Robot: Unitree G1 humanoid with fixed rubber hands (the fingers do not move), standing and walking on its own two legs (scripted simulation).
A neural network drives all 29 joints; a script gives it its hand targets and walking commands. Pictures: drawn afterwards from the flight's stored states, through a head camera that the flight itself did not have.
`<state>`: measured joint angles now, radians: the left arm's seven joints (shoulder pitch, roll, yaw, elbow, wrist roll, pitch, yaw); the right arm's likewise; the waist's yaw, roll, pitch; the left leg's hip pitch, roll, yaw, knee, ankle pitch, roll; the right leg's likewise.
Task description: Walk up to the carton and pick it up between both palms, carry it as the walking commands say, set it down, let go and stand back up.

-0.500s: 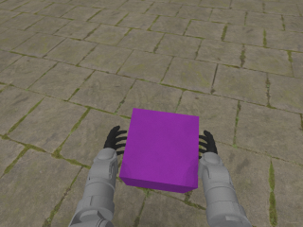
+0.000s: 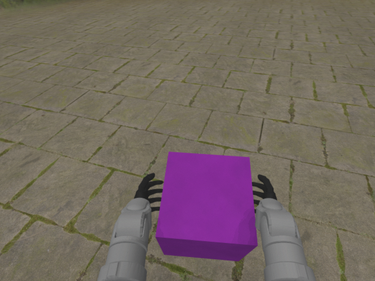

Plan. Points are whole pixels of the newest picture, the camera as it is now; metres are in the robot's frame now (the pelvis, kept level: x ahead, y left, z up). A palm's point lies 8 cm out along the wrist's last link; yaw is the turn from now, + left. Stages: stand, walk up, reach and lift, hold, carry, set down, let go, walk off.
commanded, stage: reach and lift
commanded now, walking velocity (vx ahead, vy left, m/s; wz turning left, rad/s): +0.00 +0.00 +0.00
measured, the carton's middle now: (204, 208) +0.33 -0.05 -0.04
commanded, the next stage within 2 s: hold in 1.52 s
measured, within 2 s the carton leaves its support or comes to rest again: neither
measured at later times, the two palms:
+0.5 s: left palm (127, 213) +0.29 +0.13 +0.04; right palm (257, 204) +0.28 -0.16 +0.04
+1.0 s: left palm (127, 215) +0.28 +0.13 +0.04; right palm (256, 203) +0.28 -0.16 +0.04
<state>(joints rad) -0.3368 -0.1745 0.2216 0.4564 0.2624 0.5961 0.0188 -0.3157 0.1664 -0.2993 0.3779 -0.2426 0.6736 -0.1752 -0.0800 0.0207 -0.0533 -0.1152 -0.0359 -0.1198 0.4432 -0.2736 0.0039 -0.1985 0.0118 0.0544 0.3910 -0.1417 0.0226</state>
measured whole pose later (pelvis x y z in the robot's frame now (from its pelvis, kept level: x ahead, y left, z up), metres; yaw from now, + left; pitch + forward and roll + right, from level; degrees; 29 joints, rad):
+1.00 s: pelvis +0.00 -0.01 +0.00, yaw -1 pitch -7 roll +0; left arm -0.29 -0.16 0.22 0.34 0.28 0.72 0.02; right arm -0.31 0.16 -0.23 0.32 -0.26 0.76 -0.11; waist 0.01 0.02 0.02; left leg -0.01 -0.02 -0.10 0.40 -0.26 -0.01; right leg -0.11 0.03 0.07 0.38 -0.14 0.01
